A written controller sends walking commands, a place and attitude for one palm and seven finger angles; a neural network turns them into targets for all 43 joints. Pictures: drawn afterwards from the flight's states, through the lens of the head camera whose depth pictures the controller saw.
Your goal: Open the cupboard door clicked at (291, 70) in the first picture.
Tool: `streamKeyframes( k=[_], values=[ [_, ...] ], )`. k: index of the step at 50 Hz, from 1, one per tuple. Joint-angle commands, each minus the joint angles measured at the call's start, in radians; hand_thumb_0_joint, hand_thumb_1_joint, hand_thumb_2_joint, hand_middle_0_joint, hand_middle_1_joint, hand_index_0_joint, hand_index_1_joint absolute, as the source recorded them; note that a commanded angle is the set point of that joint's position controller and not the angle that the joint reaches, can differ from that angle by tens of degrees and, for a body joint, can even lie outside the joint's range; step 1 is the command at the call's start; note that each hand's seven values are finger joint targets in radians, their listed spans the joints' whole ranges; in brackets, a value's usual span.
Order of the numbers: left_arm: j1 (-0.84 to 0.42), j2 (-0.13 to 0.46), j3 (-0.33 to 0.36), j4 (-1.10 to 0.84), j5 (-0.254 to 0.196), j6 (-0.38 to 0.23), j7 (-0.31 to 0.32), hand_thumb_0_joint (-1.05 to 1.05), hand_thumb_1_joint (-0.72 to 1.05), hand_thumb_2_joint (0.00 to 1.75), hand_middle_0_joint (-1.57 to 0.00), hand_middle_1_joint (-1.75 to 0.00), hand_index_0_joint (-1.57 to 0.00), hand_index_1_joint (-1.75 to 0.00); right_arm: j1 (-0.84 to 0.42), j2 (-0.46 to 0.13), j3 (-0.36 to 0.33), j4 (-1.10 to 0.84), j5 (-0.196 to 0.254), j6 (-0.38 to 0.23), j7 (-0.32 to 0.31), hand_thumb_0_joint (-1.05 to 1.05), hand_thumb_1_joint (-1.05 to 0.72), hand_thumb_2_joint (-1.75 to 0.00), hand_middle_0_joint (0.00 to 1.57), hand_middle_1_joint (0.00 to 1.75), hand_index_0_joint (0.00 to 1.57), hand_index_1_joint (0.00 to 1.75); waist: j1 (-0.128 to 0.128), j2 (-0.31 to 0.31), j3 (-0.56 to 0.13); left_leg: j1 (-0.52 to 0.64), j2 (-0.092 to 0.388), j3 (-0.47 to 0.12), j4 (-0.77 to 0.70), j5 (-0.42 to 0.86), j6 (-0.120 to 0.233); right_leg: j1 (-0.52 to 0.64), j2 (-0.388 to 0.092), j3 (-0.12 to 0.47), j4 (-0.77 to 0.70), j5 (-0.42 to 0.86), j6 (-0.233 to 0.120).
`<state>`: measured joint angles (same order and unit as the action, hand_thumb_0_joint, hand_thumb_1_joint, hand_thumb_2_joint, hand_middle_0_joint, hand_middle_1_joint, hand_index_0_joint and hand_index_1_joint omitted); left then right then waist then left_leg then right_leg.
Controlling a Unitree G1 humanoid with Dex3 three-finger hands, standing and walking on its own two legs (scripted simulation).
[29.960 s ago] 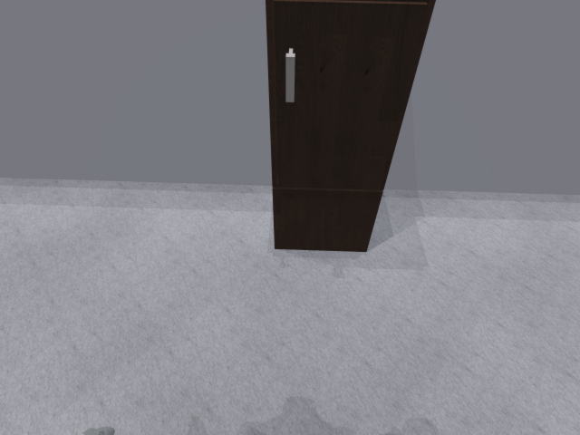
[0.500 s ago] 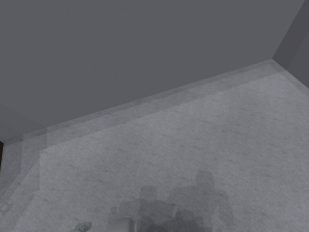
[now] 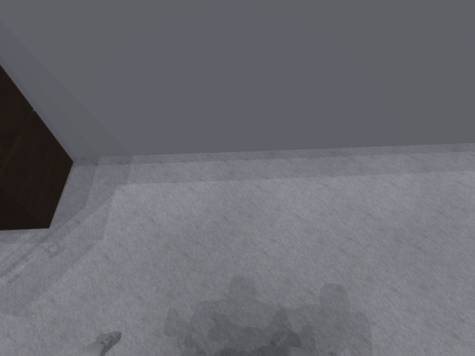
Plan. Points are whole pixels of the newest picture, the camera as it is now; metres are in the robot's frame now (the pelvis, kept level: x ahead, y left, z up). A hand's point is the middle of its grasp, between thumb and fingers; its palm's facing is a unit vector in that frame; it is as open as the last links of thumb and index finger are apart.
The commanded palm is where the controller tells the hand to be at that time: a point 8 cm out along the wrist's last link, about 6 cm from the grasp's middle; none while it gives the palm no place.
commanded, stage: turn to face it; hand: left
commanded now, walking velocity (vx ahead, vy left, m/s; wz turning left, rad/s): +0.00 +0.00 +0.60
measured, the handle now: out of the picture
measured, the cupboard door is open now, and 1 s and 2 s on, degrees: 52 52 52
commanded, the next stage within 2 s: take the last steps up to it in 1.54 s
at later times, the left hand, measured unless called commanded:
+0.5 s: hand out of the picture -0.03 +0.22 -0.19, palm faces +0.36 -0.90 -0.25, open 7.3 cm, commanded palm none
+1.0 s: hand out of the picture +0.02 +0.18 -0.14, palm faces +0.56 -0.79 -0.27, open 7.4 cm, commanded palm none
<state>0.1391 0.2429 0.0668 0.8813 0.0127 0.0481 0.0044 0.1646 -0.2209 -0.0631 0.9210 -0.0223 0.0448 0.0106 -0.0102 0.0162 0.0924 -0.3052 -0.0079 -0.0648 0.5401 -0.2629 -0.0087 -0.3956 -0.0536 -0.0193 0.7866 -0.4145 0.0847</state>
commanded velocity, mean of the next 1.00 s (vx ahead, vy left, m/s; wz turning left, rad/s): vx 0.00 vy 0.00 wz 0.60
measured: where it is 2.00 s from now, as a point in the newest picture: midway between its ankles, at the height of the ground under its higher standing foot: outside the picture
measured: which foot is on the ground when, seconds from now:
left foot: down 0.00-0.04, up 0.06-0.42, down 0.44-0.86, up 0.88-1.00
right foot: up 0.00-0.02, down 0.04-0.44, up 0.46-0.84, down 0.86-1.00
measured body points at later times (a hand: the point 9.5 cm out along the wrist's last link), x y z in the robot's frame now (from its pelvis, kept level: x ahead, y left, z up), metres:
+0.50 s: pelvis +0.01 +0.00 -0.01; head +0.05 +0.04 +0.43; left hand -0.04 +0.26 -0.17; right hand +0.21 -0.20 -0.14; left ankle -0.02 +0.09 -0.73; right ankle +0.00 -0.14 -0.70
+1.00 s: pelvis +0.04 -0.04 +0.00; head +0.09 -0.04 +0.45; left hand -0.01 +0.22 -0.12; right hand +0.24 -0.23 -0.16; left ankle -0.06 +0.05 -0.65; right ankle +0.09 -0.14 -0.73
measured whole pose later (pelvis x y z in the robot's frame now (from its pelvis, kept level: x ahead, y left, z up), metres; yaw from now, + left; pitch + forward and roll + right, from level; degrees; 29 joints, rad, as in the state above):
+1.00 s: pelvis +0.04 -0.04 +0.00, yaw +37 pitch +0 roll +1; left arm 0.15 0.17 0.03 0.87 0.02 0.01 0.02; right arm 0.18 -0.26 -0.10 0.97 -0.01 0.08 0.02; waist -0.04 0.04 0.10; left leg -0.51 -0.02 -0.02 1.16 -0.44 -0.05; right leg -0.23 -0.08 -0.12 0.54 -0.31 0.00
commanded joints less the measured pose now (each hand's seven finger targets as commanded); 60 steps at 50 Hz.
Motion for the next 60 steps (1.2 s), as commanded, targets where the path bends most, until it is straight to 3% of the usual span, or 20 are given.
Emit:
streamKeyframes(
  k=[1, 2, 3, 6, 8, 16, 20, 21, 22, 23, 29, 36, 41, 42, 43, 44, 47, 49, 57, 60],
  values=[
    [0.152, 0.12, 0.035, -0.049, 0.002, -0.052, 0.017, 0.0, 0.9, 0.9, -0.2, -0.3, -0.2, -0.3, -0.057, -0.167, -0.056, -0.097, 0.011, -0.014, -0.012, 0.0, -0.9, -0.9, 0.2, 0.3, 0.2, 0.3, 0.066, 0.026, -0.168, -0.127, 0.104, -0.173, 0.03, 0.152, 0.067, 0.362, -0.046, 0.038, -0.41, 0.203, -0.034],
    [0.181, 0.223, 0.055, -0.047, 0.021, -0.064, 0.028, 0.0, 0.9, 0.9, -0.2, -0.3, -0.2, -0.3, -0.046, -0.096, -0.047, -0.117, 0.019, -0.014, -0.004, 0.0, -0.9, -0.9, 0.2, 0.3, 0.2, 0.3, 0.076, -0.275, -0.177, -0.31, -0.055, 0.008, 0.274, -0.196, -0.022, 0.465, -0.33, 0.333, -0.503, 0.293, -0.137],
    [0.17, 0.243, 0.045, -0.054, 0.015, -0.058, 0.029, 0.0, 0.9, 0.9, -0.2, -0.3, -0.2, -0.3, -0.066, -0.117, -0.05, -0.126, 0.009, -0.011, 0.0, 0.0, -0.9, -0.9, 0.2, 0.3, 0.2, 0.3, 0.079, -0.281, -0.142, -0.304, -0.045, 0.017, 0.525, -0.384, -0.027, 0.33, -0.467, 0.371, -0.507, 0.374, -0.236],
    [0.031, 0.119, 0.014, -0.078, 0.004, -0.06, 0.032, 0.0, 0.9, 0.9, -0.2, -0.3, -0.2, -0.3, -0.043, -0.111, -0.049, -0.066, 0.003, 0.013, 0.011, 0.0, -0.9, -0.9, 0.2, 0.3, 0.2, 0.3, -0.003, -0.223, -0.08, -0.3, 0.027, 0.009, 0.747, -0.18, -0.048, 0.232, -0.289, 0.128, -0.457, 0.458, -0.195],
    [0.029, 0.102, 0.012, -0.083, 0.007, -0.065, 0.033, 0.0, 0.9, 0.9, -0.2, -0.3, -0.2, -0.3, -0.035, -0.087, -0.04, -0.054, 0.007, 0.018, 0.019, 0.0, -0.9, -0.9, 0.2, 0.3, 0.2, 0.3, -0.01, -0.224, -0.092, -0.277, 0.033, 0.048, 0.679, -0.143, -0.061, 0.263, -0.257, 0.015, -0.438, 0.561, -0.171],
    [0.155, 0.164, 0.04, -0.032, 0.017, -0.062, 0.031, 0.0, 0.9, 0.9, -0.2, -0.3, -0.2, -0.3, -0.134, -0.052, -0.015, -0.077, 0.014, 0.004, 0.024, 0.0, -0.9, -0.9, 0.2, 0.3, 0.2, 0.3, 0.062, -0.232, -0.116, -0.156, 0.018, 0.165, 0.256, -0.204, -0.048, 0.372, -0.322, -0.07, -0.351, 0.756, -0.191],
    [0.115, 0.179, 0.049, -0.031, 0.006, -0.055, 0.018, 0.0, 0.9, 0.9, -0.2, -0.3, -0.2, -0.3, -0.014, -0.101, -0.026, -0.059, 0.008, -0.013, 0.02, 0.0, -0.9, -0.9, 0.2, 0.3, 0.2, 0.3, -0.018, -0.154, -0.167, 0.128, 0.01, 0.181, -0.074, 0.029, -0.012, 0.23, -0.306, -0.16, -0.154, 0.629, -0.107],
    [0.109, 0.139, 0.043, -0.056, -0.002, -0.049, 0.011, 0.0, 0.9, 0.9, -0.2, -0.3, -0.2, -0.3, 0.058, -0.202, -0.05, -0.051, 0.0, -0.022, 0.015, 0.0, -0.9, -0.9, 0.2, 0.3, 0.2, 0.3, -0.06, 0.08, -0.227, 0.323, 0.192, -0.056, -0.131, 0.269, 0.071, 0.021, -0.214, -0.206, 0.059, 0.329, -0.04],
    [0.039, 0.072, 0.014, -0.103, -0.003, -0.045, 0.007, 0.0, 0.9, 0.9, -0.2, -0.3, -0.2, -0.3, 0.132, -0.296, -0.075, -0.044, -0.002, -0.018, 0.007, 0.0, -0.9, -0.9, 0.2, 0.3, 0.2, 0.3, -0.102, 0.316, -0.223, 0.382, 0.425, -0.352, -0.161, 0.66, 0.215, -0.205, -0.088, -0.153, 0.283, -0.263, 0.009],
    [-0.013, 0.096, 0.016, -0.121, 0.008, -0.03, 0.017, 0.0, 0.9, 0.9, -0.2, -0.3, -0.2, -0.3, 0.163, -0.296, -0.07, -0.024, 0.0, -0.015, -0.003, 0.0, -0.9, -0.9, 0.2, 0.3, 0.2, 0.3, -0.107, 0.181, -0.222, 0.322, 0.443, -0.332, -0.154, 0.586, 0.258, -0.217, -0.082, -0.036, 0.364, -0.261, -0.007],
    [0.043, 0.083, 0.023, -0.039, 0.005, -0.02, 0.006, 0.0, 0.9, 0.9, -0.2, -0.3, -0.2, -0.3, 0.006, -0.199, -0.039, -0.067, 0.001, -0.038, -0.027, 0.0, -0.9, -0.9, 0.2, 0.3, 0.2, 0.3, 0.001, 0.099, -0.166, 0.21, 0.245, -0.132, -0.169, 0.529, 0.171, -0.173, -0.059, 0.025, 0.351, 0.01, 0.009],
    [-0.032, 0.069, 0.015, -0.079, 0.0, -0.022, 0.01, 0.0, 0.9, 0.9, -0.2, -0.3, -0.2, -0.3, 0.035, -0.204, -0.052, -0.056, -0.006, -0.027, -0.02, 0.0, -0.9, -0.9, 0.2, 0.3, 0.2, 0.3, -0.02, 0.116, -0.135, 0.152, 0.22, -0.211, -0.159, 0.444, 0.173, -0.068, -0.002, 0.005, 0.098, -0.02, 0.005],
    [0.084, 0.084, 0.024, -0.061, -0.007, -0.045, 0.016, 0.0, 0.9, 0.9, -0.2, -0.3, -0.2, -0.3, -0.032, -0.191, -0.059, -0.075, 0.004, -0.014, -0.018, 0.0, -0.9, -0.9, 0.2, 0.3, 0.2, 0.3, 0.042, 0.126, -0.156, -0.025, 0.15, -0.246, -0.049, 0.341, 0.109, 0.26, 0.036, -0.021, -0.308, 0.175, -0.018],
    [0.129, 0.145, 0.037, -0.056, 0.004, -0.057, 0.023, 0.0, 0.9, 0.9, -0.2, -0.3, -0.2, -0.3, -0.029, -0.149, -0.054, -0.083, 0.014, -0.016, -0.011, 0.0, -0.9, -0.9, 0.2, 0.3, 0.2, 0.3, 0.064, -0.025, -0.176, -0.165, 0.079, -0.191, 0.062, 0.15, 0.052, 0.419, -0.092, 0.104, -0.44, 0.219, -0.048],
    [0.152, 0.226, 0.051, -0.05, 0.017, -0.062, 0.031, 0.0, 0.9, 0.9, -0.2, -0.3, -0.2, -0.3, -0.023, -0.087, -0.044, -0.104, 0.018, -0.018, -0.006, 0.0, -0.9, -0.9, 0.2, 0.3, 0.2, 0.3, 0.074, -0.312, -0.172, -0.32, -0.083, 0.019, 0.317, -0.286, -0.033, 0.475, -0.382, 0.364, -0.499, 0.345, -0.17],
    [0.143, 0.215, 0.037, -0.058, 0.009, -0.061, 0.033, 0.0, 0.9, 0.9, -0.2, -0.3, -0.2, -0.3, -0.025, -0.128, -0.05, -0.093, 0.005, -0.009, -0.004, 0.0, -0.9, -0.9, 0.2, 0.3, 0.2, 0.3, 0.066, -0.25, -0.157, -0.294, -0.039, -0.012, 0.551, -0.362, -0.03, 0.342, -0.454, 0.368, -0.499, 0.394, -0.244],
    [-0.002, 0.113, 0.015, -0.082, 0.003, -0.056, 0.036, 0.0, 0.9, 0.9, -0.2, -0.3, -0.2, -0.3, -0.003, -0.107, -0.05, -0.048, 0.005, 0.014, 0.011, 0.0, -0.9, -0.9, 0.2, 0.3, 0.2, 0.3, -0.013, -0.237, -0.087, -0.289, 0.03, 0.011, 0.733, -0.18, -0.05, 0.246, -0.291, 0.106, -0.457, 0.468, -0.2],
    [0.021, 0.1, 0.012, -0.082, 0.005, -0.064, 0.035, 0.0, 0.9, 0.9, -0.2, -0.3, -0.2, -0.3, -0.018, -0.087, -0.038, -0.041, 0.006, 0.017, 0.018, 0.0, -0.9, -0.9, 0.2, 0.3, 0.2, 0.3, -0.007, -0.234, -0.084, -0.272, 0.032, 0.051, 0.666, -0.148, -0.063, 0.266, -0.259, 0.011, -0.44, 0.57, -0.176],
    [0.148, 0.163, 0.039, -0.017, 0.02, -0.061, 0.03, 0.0, 0.9, 0.9, -0.2, -0.3, -0.2, -0.3, -0.11, -0.045, -0.013, -0.062, 0.014, 0.001, 0.022, 0.0, -0.9, -0.9, 0.2, 0.3, 0.2, 0.3, 0.057, -0.239, -0.11, -0.134, 0.017, 0.158, 0.239, -0.215, -0.046, 0.348, -0.321, -0.054, -0.352, 0.711, -0.192],
    [0.128, 0.176, 0.044, -0.01, 0.011, -0.058, 0.022, 0.0, 0.9, 0.9, -0.2, -0.3, -0.2, -0.3, -0.037, -0.069, -0.016, -0.046, 0.011, -0.011, 0.015, 0.0, -0.9, -0.9, 0.2, 0.3, 0.2, 0.3, 0.011, -0.223, -0.134, 0.041, -0.006, 0.185, 0.006, -0.052, -0.024, 0.278, -0.296, -0.112, -0.247, 0.669, -0.136]
  ],
)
